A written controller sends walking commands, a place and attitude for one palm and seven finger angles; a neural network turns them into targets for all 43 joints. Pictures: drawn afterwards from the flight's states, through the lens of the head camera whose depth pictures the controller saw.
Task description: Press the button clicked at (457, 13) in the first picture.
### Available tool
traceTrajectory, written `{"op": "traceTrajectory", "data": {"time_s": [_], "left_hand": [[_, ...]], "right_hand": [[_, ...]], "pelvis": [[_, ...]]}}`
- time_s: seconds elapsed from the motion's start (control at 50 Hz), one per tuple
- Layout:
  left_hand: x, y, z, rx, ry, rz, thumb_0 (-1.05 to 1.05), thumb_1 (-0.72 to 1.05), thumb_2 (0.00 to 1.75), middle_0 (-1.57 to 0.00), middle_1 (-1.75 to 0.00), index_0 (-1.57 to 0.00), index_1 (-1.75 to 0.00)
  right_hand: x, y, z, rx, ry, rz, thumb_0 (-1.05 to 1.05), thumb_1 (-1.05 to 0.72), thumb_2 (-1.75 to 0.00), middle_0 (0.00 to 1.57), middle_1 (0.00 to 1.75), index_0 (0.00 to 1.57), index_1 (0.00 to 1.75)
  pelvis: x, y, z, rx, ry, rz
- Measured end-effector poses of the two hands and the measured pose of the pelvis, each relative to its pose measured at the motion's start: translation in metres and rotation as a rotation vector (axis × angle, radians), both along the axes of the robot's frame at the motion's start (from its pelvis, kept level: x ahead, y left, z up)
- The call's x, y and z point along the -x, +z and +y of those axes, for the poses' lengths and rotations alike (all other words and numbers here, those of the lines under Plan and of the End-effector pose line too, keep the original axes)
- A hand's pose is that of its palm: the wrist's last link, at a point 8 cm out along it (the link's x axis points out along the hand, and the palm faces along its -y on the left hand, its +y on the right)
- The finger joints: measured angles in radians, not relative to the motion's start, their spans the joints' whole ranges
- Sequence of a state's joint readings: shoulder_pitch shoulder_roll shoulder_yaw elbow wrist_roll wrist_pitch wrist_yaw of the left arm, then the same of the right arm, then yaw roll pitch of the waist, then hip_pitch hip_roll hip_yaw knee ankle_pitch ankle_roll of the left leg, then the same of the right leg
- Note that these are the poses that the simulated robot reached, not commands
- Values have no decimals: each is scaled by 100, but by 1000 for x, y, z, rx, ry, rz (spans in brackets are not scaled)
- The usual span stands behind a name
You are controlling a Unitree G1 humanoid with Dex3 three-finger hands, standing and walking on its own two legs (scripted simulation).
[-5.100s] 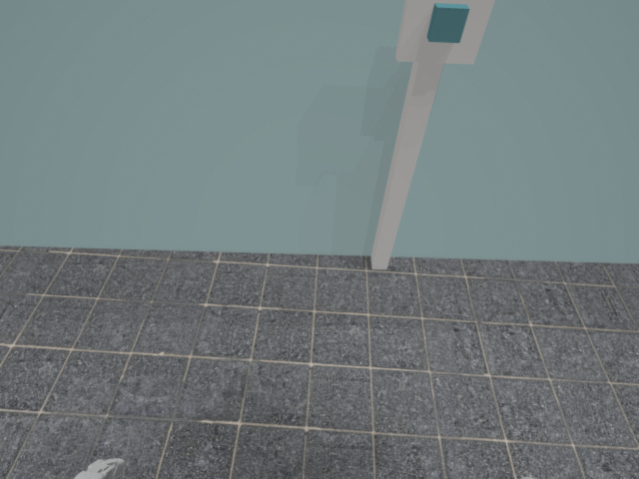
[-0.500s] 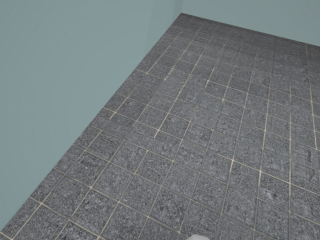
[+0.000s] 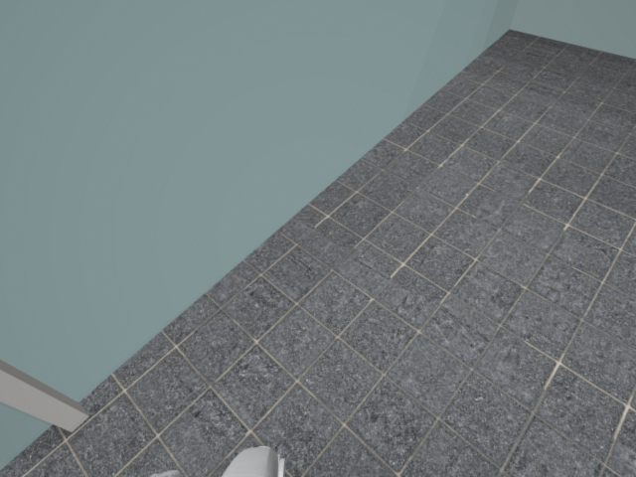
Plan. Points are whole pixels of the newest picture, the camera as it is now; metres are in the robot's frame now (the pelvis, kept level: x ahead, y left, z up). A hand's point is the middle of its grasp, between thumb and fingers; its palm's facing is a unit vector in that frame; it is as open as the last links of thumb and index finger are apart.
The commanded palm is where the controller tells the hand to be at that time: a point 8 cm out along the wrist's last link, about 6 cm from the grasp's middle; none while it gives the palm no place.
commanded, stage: turn to face it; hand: left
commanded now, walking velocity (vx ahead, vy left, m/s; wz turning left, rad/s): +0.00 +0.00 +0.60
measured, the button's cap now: out of the picture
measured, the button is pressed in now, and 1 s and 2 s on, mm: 0 0 0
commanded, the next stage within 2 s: take the last steps up to it in 1.38 s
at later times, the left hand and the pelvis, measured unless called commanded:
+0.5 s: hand out of the picture +0.00 +0.28 -0.17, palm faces +0.34 -0.90 -0.26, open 7.4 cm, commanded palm none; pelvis -0.01 +0.05 +0.00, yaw +17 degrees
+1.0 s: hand out of the picture -0.05 +0.22 -0.16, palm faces +0.57 -0.78 -0.25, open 7.4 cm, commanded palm none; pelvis +0.00 +0.02 -0.01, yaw +36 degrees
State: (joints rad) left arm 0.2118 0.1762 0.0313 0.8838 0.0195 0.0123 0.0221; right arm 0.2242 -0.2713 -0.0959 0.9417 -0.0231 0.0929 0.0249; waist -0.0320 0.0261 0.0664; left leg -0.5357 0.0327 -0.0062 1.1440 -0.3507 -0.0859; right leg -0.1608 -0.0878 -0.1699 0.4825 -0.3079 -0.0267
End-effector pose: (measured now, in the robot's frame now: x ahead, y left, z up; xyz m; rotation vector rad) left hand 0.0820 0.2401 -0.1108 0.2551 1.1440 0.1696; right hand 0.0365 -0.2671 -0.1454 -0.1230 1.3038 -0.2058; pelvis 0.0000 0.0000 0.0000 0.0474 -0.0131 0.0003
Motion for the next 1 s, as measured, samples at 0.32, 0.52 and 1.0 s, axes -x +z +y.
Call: {"op": "traceTrajectory", "data": {"time_s": [0.32,0.52,1.0], "left_hand": [[150,-48,71,53,348,253,0,91,90,-20,-30,-20,-30],[104,-24,84,34,383,45,0,91,90,-20,-30,-20,-30],[168,-20,17,45,639,19,0,91,90,-21,-30,-20,-30]], "right_hand": [[-148,28,88,83,388,-225,0,-91,-90,20,29,20,30],[-142,29,109,37,448,-187,0,-90,-90,20,30,20,30],[-156,4,101,25,669,7,1,-91,-90,20,29,20,30]], "pelvis": [[7,-17,45,48,205,9],[7,-4,45,66,316,8],[2,-7,18,25,634,-8]]}}
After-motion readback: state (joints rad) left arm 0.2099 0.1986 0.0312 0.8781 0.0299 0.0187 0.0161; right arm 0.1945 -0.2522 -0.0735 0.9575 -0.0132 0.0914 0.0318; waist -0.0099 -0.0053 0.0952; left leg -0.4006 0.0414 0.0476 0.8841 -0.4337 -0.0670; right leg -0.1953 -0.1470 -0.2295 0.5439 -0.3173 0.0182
